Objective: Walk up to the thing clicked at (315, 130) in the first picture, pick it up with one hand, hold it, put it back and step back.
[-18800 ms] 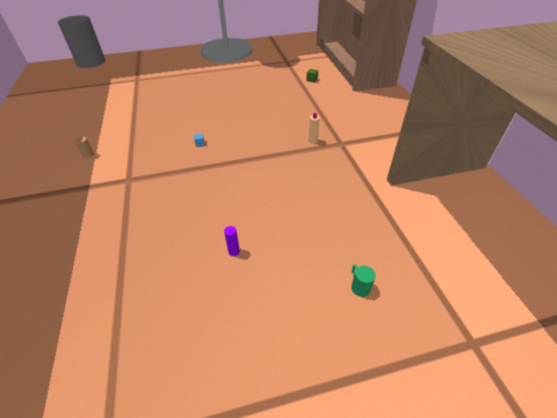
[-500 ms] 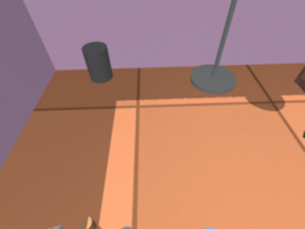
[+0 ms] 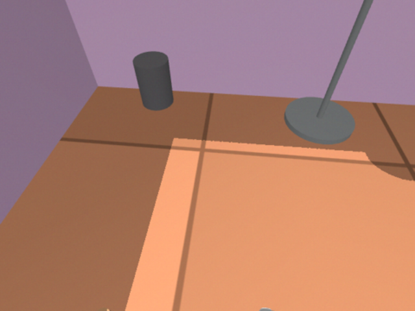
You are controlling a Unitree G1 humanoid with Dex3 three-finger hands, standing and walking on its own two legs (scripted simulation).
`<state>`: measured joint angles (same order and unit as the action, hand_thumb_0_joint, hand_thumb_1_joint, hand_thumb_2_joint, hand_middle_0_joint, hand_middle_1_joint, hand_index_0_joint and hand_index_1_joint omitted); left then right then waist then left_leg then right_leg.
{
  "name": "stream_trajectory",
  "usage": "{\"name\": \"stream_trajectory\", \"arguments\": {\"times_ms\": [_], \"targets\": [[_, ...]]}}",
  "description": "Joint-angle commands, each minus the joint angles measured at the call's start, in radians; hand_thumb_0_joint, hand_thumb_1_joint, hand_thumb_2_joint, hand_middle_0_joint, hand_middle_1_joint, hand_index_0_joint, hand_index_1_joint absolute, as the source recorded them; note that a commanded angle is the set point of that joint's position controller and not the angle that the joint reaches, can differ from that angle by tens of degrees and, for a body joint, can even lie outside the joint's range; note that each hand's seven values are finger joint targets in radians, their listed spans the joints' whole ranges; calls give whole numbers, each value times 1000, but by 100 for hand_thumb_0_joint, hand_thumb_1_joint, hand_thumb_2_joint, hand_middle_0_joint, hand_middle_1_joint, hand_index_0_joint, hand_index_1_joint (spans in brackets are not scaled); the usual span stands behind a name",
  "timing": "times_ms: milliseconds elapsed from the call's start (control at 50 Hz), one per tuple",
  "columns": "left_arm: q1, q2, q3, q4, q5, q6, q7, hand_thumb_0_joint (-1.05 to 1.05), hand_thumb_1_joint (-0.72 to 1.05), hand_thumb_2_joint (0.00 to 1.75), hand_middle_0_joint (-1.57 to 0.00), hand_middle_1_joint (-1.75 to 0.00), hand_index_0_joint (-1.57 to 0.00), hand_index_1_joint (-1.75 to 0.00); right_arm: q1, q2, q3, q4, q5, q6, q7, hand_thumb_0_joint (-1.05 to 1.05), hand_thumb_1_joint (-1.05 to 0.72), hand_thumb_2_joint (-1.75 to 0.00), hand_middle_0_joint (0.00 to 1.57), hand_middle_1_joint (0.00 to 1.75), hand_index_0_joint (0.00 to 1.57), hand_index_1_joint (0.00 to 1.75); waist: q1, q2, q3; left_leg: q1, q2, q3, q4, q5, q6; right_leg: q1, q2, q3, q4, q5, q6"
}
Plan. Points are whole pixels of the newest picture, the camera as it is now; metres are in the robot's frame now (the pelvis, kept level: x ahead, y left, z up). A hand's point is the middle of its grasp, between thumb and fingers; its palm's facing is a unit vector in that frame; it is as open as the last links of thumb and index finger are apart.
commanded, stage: walk up
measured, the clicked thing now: out of the picture -0.15 -0.93 -0.64
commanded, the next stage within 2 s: stand in 0.88 s
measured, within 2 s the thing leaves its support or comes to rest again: neither
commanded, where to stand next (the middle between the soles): +0.10 +0.01 m, yaw +6 degrees
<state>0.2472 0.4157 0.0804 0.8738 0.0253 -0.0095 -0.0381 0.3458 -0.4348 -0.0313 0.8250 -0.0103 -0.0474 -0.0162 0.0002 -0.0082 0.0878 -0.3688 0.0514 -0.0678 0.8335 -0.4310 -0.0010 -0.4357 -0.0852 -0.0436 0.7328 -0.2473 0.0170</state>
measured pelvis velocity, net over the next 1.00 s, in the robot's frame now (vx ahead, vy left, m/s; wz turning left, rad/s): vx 0.04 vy -0.01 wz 0.15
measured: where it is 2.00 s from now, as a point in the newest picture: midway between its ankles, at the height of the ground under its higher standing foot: outside the picture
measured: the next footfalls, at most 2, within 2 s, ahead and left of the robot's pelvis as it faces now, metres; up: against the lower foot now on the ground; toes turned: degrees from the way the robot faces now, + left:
left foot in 0.24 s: +0.07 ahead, +0.11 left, +0.00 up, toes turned +7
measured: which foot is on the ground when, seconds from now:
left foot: up 0.00-0.22, down 0.24-1.00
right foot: down 0.00-1.00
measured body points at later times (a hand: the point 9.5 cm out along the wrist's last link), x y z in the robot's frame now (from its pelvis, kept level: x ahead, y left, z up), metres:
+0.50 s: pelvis +0.03 -0.01 +0.02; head +0.05 +0.00 +0.47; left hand +0.07 +0.32 -0.10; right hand +0.15 -0.31 -0.10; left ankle +0.03 +0.10 -0.70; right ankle +0.09 -0.14 -0.71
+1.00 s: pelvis +0.04 -0.01 +0.04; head +0.04 +0.00 +0.49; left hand +0.08 +0.31 -0.09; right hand +0.19 -0.29 -0.08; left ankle +0.03 +0.10 -0.71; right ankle +0.09 -0.14 -0.71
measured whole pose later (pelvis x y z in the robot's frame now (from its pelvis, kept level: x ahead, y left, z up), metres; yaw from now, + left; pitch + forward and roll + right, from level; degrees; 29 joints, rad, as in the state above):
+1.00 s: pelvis +0.04 -0.01 +0.04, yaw +8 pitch -3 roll +0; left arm 0.07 0.37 0.00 1.16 0.00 -0.02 0.00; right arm 0.06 -0.35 -0.01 1.14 -0.01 -0.02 0.01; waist 0.01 -0.02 0.05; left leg -0.12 -0.02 -0.01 0.36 -0.19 0.02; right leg -0.15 -0.07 -0.08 0.35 -0.15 0.03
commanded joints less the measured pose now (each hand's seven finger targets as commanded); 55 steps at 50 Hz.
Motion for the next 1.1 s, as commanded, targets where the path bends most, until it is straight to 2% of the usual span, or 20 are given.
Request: {"name": "stream_trajectory", "arguments": {"times_ms": [0, 40, 140, 200, 220, 240, 260, 280, 320, 360, 380, 400, 420, 440, 480, 520, 640, 880, 980, 1080], "targets": [[-15, 318, 66, -77, -1, -27, 23, 0, 90, 90, -20, -30, -20, -30, -1, -218, -65, -44, 11, 5, -31, 0, -90, -90, 20, 30, 20, 30, 38, -179, -42, -194, -43, -9, 257, -184, 39, 105, -345, 495, -453, -309, -265], [-55, 282, 49, -62, 6, -29, 31, 0, 90, 90, -20, -30, -20, -30, 28, -208, -68, 8, 14, 5, -17, 0, -90, -90, 20, 30, 20, 30, 22, -199, -52, -180, -20, 24, 199, -96, 38, 127, -246, 321, -389, -292, -218], [-68, 282, 46, -45, 6, -27, 32, 0, 90, 90, -20, -30, -20, -30, 4, -175, -64, 59, 0, 10, 10, 0, -90, -90, 20, 30, 20, 30, 28, -221, -91, -59, -45, 99, -29, -67, 32, 123, -246, 216, -317, -141, -224], [-106, 236, 18, -42, -13, -16, 32, 0, 90, 90, -20, -30, -20, -30, 19, -179, -74, 91, -11, 3, 9, 0, -90, -90, 20, 30, 20, 30, -18, -124, -119, 142, -76, 117, -272, 95, 47, 17, -216, 118, -171, -99, -162], [-97, 198, 3, -36, -17, -13, 33, 0, 90, 90, -20, -30, -20, -30, 13, -204, -80, 91, -22, -1, 6, 0, -90, -90, 20, 30, 20, 30, -28, -33, -125, 190, -25, 1, -360, 46, 65, -49, -184, 75, -69, -139, -120], [-107, 133, -14, -45, -33, -10, 32, 0, 90, 90, -20, -30, -20, -30, -53, -281, -93, 61, -27, -5, 7, 0, -90, -90, 20, 30, 20, 30, -10, 207, -97, 166, 171, -388, -483, -61, 147, -173, -31, -13, 76, -261, -37], [-143, 202, 8, -21, -26, -6, 46, 0, 90, 90, -20, -30, -20, -30, -96, -324, -100, 60, -13, 0, 8, 0, -90, -90, 20, 30, 20, 30, -25, 192, -49, 33, 269, -465, -525, -95, 257, -98, -5, 20, 151, -342, -45], [-117, 215, 7, -6, -26, -8, 46, 0, 90, 90, -20, -30, -20, -30, -135, -287, -92, 50, -16, 1, 8, 0, -90, -90, 20, 30, 20, 30, 1, 117, -25, 29, 239, -387, -486, 2, 260, -70, -19, 46, 168, -314, -43], [-80, 166, -4, 24, -34, -23, 49, 0, 90, 90, -20, -30, -20, -30, -170, -223, -63, 64, -15, -2, 0, 0, -90, -90, 20, 30, 20, 30, 23, 110, -63, 115, 157, -226, -371, 357, 200, -27, -11, 31, 22, -224, -45], [-13, 155, -10, 74, -28, -45, 55, 0, 90, 90, -20, -30, -20, -30, -201, -200, -50, 76, 9, 3, 8, 0, -90, -90, 20, 30, 20, 30, 60, 119, -139, 74, 108, -105, -252, 572, 129, 213, 9, 16, -218, 72, -50], [-33, 198, -3, 74, -17, -54, 59, 0, 90, 90, -20, -30, -20, -30, -182, -156, -36, 74, 20, 6, 9, 0, -90, -90, 20, 30, 20, 30, 42, 26, -184, 59, 61, -53, -193, 546, 81, 295, -58, 100, -236, 253, -77], [-68, 243, -1, 64, -14, -58, 60, 0, 90, 90, -20, -30, -20, -30, -163, -147, -32, 80, 20, 9, 9, 0, -90, -90, 20, 30, 20, 30, 14, -28, -190, 55, 3, -11, -177, 425, 49, 274, -148, 214, -257, 271, -119], [-130, 261, -2, 62, -18, -52, 54, 0, 90, 90, -20, -30, -20, -30, -139, -143, -35, 106, 18, 15, 5, 0, -90, -90, 20, 30, 20, 30, -14, -64, -158, 91, -22, 8, -189, 240, 39, 205, -195, 241, -253, 227, -167], [-161, 243, -12, 53, -18, -49, 52, 0, 90, 90, -20, -30, -20, -30, -128, -157, -38, 127, 11, 16, 3, 0, -90, -90, 20, 30, 20, 30, -29, -49, -149, 131, -7, -2, -242, 228, 44, 175, -188, 210, -249, 201, -156], [-179, 203, -33, 65, -24, -42, 50, 0, 90, 90, -20, -30, -20, -30, -176, -183, -42, 144, 6, 14, 8, 0, -90, -90, 20, 30, 20, 30, -13, -18, -127, 147, 36, -69, -323, 293, 72, 148, -98, 103, -228, 129, -90], [-163, 187, -39, 96, -23, -41, 48, 0, 90, 90, -20, -30, -20, -30, -221, -183, -33, 149, 9, 11, 15, 0, -90, -90, 20, 30, 20, 30, 8, -26, -121, 116, 67, -100, -365, 314, 91, 205, -52, 56, -237, 86, -60], [-193, 185, -44, 142, -25, -41, 45, 0, 90, 90, -20, -30, -20, -30, -278, -171, -18, 197, 7, 17, 20, 0, -90, -90, 20, 30, 20, 30, 12, 8, -107, 132, 46, -83, -461, 220, 59, 255, -75, 75, -349, 16, -56], [-221, 142, -52, 219, -26, -34, 45, 0, 90, 90, -20, -30, -20, -30, -340, -132, -11, 253, 9, 8, 15, 0, -90, -90, 20, 30, 20, 30, 13, 27, -116, 227, 83, -79, -552, 483, 24, 343, -63, 49, -405, 175, -25], [-228, 153, -48, 227, -22, -32, 45, 0, 90, 90, -20, -30, -20, -30, -350, -133, -17, 265, 8, 16, 14, 0, -90, -90, 20, 30, 20, 30, 8, 29, -119, 206, 75, -61, -582, 378, 17, 378, -68, 58, -433, 147, -20], [-220, 148, -49, 235, -20, -32, 46, 0, 90, 90, -20, -30, -20, -30, -355, -127, -18, 273, 8, 15, 13, 0, -90, -90, 20, 30, 20, 30, 5, 37, -131, 234, 76, -51, -582, 421, 13, 379, -70, 60, -447, 173, -22]]}}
